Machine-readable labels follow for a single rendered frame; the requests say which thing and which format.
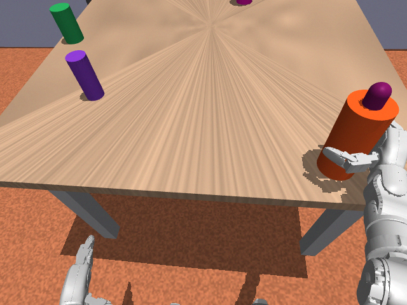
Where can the right robot arm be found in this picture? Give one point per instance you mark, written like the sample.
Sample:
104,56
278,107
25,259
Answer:
384,276

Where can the right robot hand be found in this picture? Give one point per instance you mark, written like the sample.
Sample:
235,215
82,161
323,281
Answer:
391,149

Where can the left robot hand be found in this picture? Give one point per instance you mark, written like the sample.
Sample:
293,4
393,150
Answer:
75,288

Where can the table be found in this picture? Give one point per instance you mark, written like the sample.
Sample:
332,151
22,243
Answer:
203,100

